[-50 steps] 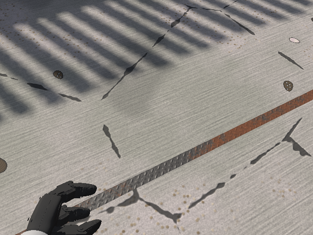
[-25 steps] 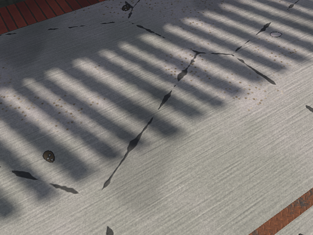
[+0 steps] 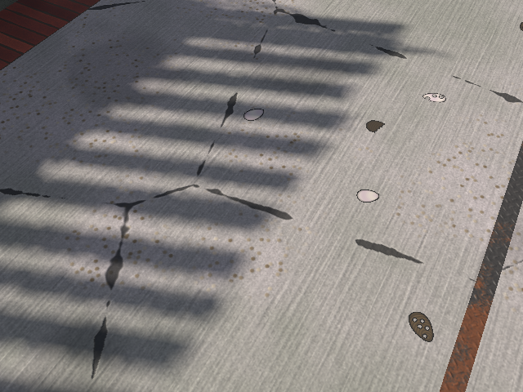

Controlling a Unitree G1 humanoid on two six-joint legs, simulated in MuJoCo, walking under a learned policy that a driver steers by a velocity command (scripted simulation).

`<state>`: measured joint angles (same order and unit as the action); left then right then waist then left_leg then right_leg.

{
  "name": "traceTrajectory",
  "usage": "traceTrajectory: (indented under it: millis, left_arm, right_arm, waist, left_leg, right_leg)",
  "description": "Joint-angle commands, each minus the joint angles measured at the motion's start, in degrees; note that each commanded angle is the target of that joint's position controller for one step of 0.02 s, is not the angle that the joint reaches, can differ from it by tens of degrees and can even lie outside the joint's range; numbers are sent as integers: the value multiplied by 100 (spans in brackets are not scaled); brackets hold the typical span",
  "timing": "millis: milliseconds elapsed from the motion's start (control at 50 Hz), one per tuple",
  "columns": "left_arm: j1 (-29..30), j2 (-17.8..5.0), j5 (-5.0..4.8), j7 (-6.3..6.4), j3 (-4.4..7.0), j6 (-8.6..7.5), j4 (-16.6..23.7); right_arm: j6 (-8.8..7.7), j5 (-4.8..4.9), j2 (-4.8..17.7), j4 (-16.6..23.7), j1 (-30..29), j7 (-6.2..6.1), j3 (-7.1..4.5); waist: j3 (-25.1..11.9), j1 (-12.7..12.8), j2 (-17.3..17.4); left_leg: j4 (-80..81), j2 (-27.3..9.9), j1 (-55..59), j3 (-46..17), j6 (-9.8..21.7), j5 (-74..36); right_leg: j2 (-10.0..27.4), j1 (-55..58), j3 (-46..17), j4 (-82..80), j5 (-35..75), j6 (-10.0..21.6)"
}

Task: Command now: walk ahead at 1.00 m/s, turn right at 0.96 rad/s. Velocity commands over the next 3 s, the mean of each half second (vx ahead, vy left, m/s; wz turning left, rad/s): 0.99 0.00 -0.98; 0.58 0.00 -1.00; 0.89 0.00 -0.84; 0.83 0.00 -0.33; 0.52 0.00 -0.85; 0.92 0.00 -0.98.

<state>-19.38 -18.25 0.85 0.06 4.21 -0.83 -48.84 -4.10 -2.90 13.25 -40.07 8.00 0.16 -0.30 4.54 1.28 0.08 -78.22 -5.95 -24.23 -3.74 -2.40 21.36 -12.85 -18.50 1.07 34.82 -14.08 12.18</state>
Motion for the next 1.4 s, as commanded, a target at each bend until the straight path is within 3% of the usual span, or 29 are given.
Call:
traceTrajectory:
  millis: [20, 80, 200, 240, 280, 300, 320, 360, 380, 500, 600, 620, 640, 680, 700, 720, 740, 780, 800, 880, 900, 960, 1060, 1140, 1160, 1180, 1200, 1240, 1400]
  left_arm:
    - [42, -736, -90, 62, 155, -334, 472]
    - [-207, -772, -49, 2, 174, -438, 426]
    - [-604, -953, -130, -36, 271, -414, 210]
    - [-414, -1204, -99, -15, 323, -417, 237]
    - [302, -1250, 8, -71, 315, -496, 408]
    - [231, -193, -29, -53, 55, -530, 624]
    - [-417, -226, -243, -10, -70, -491, 922]
    - [293, -699, 64, -39, -17, -301, 658]
    - [605, -632, 127, -123, -18, -235, 690]
    - [1663, 18, 150, -441, -276, 52, 1586]
    - [2031, 10, 150, -597, -326, -15, 1656]
    - [1455, -454, -458, -468, -38, -144, 1574]
    - [1002, -774, -481, -423, 79, -157, 1468]
    - [-550, -1317, -355, -270, 461, -12, 1013]
    - [-321, -1432, -370, -103, 463, 53, 1038]
    - [235, -1739, -6, -116, 403, -37, 1544]
    - [426, -1572, 104, -164, 426, -48, 1793]
    - [962, -1174, -284, -208, 353, -146, 1869]
    - [1041, -1016, -382, -209, 291, -190, 1861]
    - [1023, -809, -318, -32, 271, -214, 1716]
    - [584, -1010, 124, -26, 241, -126, 1347]
    - [232, -768, 90, -120, 174, -81, 1327]
    - [-6, -1018, 86, -182, 285, -118, 1322]
    - [519, -991, 60, -147, 264, -230, 1360]
    - [521, -604, -13, -165, 141, -336, 1379]
    - [520, -137, -173, -160, -5, -385, 1612]
    - [297, -358, -136, -93, -58, -321, 1579]
    - [813, -752, 148, -178, 34, -173, 1390]
    - [1647, -156, 164, -475, -236, -61, 1632]
  right_arm:
    - [161, -129, 836, 368, 369, 9, -155]
    - [179, -51, 624, 885, -862, 72, -35]
    - [90, 118, 687, 1219, -1397, 71, -13]
    - [64, 153, 1079, 999, -501, -42, -180]
    - [40, 165, 1702, 417, 1918, -259, -492]
    - [11, -80, 1999, 231, 2664, -332, -589]
    - [19, -113, 2169, 372, 1842, -226, -643]
    - [69, -31, 989, 505, 798, -148, -449]
    - [68, -61, 846, 339, 887, -129, -413]
    - [-233, 183, 658, -456, 1252, 46, -310]
    - [-281, 256, 1147, -487, 1098, -42, -400]
    - [-243, 474, 2079, -81, 679, -230, -688]
    - [-187, 554, 2191, 39, 441, -328, -751]
    - [-97, 572, 1704, 209, 328, -359, -685]
    - [-105, 342, 921, 216, 622, -277, -486]
    - [-208, 203, 703, 539, 1422, -216, -341]
    - [-316, 311, 1276, 708, 1188, -163, -373]
    - [-311, 312, 1433, 717, 699, -200, -446]
    - [-253, 269, 1399, 685, 704, -223, -448]
    - [-153, 203, 1076, 848, 164, -205, -421]
    - [253, -202, 892, 617, 466, -76, -247]
    - [456, -60, 713, 902, -323, 9, -153]
    - [272, 117, 975, 1086, -1227, 39, -200]
    - [122, 195, 1362, 645, 400, -68, -397]
    - [45, 72, 1828, 461, 1404, -165, -566]
    - [67, -57, 2298, 468, 1851, -245, -642]
    - [98, -24, 2140, 514, 1262, -215, -678]
    - [155, 62, 1225, 560, 916, -158, -469]
    - [-167, 130, 834, -306, 1782, 60, -302]
  waist:
    - [-249, -388, 505]
    - [197, -53, 343]
    - [-190, 346, -136]
    - [-835, -103, -227]
    - [-1863, -1492, -198]
    - [-2388, -1403, 1233]
    - [-2926, -590, 2561]
    - [-1253, -518, 586]
    - [-839, -508, 88]
    - [-174, -34, 494]
    - [123, 114, 275]
    - [-325, 368, 902]
    - [-684, 691, 989]
    - [-1364, 1241, 347]
    - [-1009, 764, -964]
    - [-2168, 27, -1742]
    - [-3174, 319, -1010]
    - [-2044, -128, 582]
    - [-1672, -312, 682]
    - [-724, -374, 138]
    - [-582, -333, -188]
    - [-503, 40, -393]
    - [-359, 438, -465]
    - [-758, -598, -257]
    - [-1260, -1059, 635]
    - [-1750, -1030, 1942]
    - [-1541, -611, 2008]
    - [-677, -551, 372]
    - [49, -349, 508]
  left_leg:
    - [823, -278, -1201, 48, -193, 189]
    - [2445, -173, -1048, 361, -277, -929]
    - [4564, 501, -42, 459, 120, -2627]
    - [4727, 821, 1406, 351, 218, -2127]
    - [4479, 311, 3914, 37, 339, -947]
    - [4770, -1270, 5193, -1682, 592, 765]
    - [6026, -2226, 5189, -4771, 1067, 1536]
    - [6229, -1613, 3360, -3184, 1095, 1921]
    - [6284, -1416, 2808, -2447, 1017, 1032]
    - [6753, -1043, 1778, 473, 604, -2666]
    - [6355, -435, 1389, 1942, 351, -5513]
    - [5856, -333, 1726, 1741, 261, -6647]
    - [5226, -492, 1858, 1652, 222, -7311]
    - [2619, -298, 811, 1462, -2, -5108]
    - [582, 560, -481, 1343, -257, 786]
    - [-1297, 1023, -1630, 404, -311, 1908]
    - [-1478, 909, -1912, -498, -168, 1328]
    - [-378, 486, -1810, -603, -56, 602]
    - [68, 355, -1584, -643, -83, 398]
    - [1601, 236, -1208, -532, -194, -290]
    - [1918, -70, -911, 84, -290, -468]
    - [2588, 92, -615, 198, -341, -1275]
    - [4162, 437, -625, -97, -244, -1401]
    - [4992, 552, 2216, -184, 26, -774]
    - [5323, -282, 3494, -934, 181, 382]
    - [6400, -1649, 4465, -3274, 420, 2696]
    - [6750, -2002, 4038, -4779, 744, 3386]
    - [6391, -1433, 2967, -2886, 593, 2116]
    - [6864, -615, 2235, 29, 424, -2336]
  right_leg:
    - [1590, 625, -2879, -2203, 714, 890]
    - [1215, 10, -2506, -2480, 1482, 750]
    - [1254, 1088, -2505, -2012, 3782, 141]
    - [1202, 1267, -2562, -856, 5153, -180]
    - [922, 277, -2302, 1880, 4582, -391]
    - [333, -1163, -1675, 4034, -413, -451]
    - [323, -2162, -1195, 4872, -1324, -508]
    - [1169, -2346, -840, 4634, -183, -528]
    - [1333, -2298, -741, 4473, -145, -549]
    - [1846, -2520, -437, 3612, 372, -587]
    - [1063, -735, 849, 732, 1700, -578]
    - [975, -174, 602, 759, 1585, -686]
    - [883, 375, 505, 542, 1436, -598]
    - [931, 2762, -7, -180, 2298, -177]
    - [1437, 3356, -916, -400, 3560, 131]
    - [2624, 4377, -3304, -130, 5727, 1387]
    - [3074, 4510, -4308, -1035, 3844, 1783]
    - [2426, 2960, -3975, -1585, 1332, 1213]
    - [2220, 2254, -3846, -1815, 634, 1052]
    - [1525, 625, -3255, -2235, -316, 808]
    - [1297, 223, -2426, -2082, 728, 551]
    - [1018, -305, -2647, -2033, 261, 332]
    - [1267, 538, -3522, -1917, -780, 326]
    - [1141, -440, -3489, -565, -436, -169]
    - [613, -1086, -2651, 1168, -445, -391]
    - [-32, -2310, -1552, 2773, -2063, -637]
    - [474, -3095, -1145, 3607, -1306, -636]
    - [1097, -2946, -880, 3816, -392, -695]
    - [1173, -3063, -723, 3210, 701, -716]
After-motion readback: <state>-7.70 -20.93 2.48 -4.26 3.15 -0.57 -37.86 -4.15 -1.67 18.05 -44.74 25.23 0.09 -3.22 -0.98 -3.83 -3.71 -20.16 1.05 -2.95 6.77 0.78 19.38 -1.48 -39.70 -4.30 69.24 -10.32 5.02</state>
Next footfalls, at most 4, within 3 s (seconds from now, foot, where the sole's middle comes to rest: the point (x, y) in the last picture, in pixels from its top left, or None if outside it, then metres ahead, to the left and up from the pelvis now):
0.28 left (227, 360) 0.53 0.13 -0.75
0.70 right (363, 276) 0.77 -0.23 -0.75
1.16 left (377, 190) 1.08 -0.31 -0.75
1.62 right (519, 212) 1.00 -0.73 -0.75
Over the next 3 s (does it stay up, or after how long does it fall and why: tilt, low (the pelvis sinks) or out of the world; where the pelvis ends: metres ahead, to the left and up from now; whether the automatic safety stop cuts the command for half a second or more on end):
stays up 0.81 -1.49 0.01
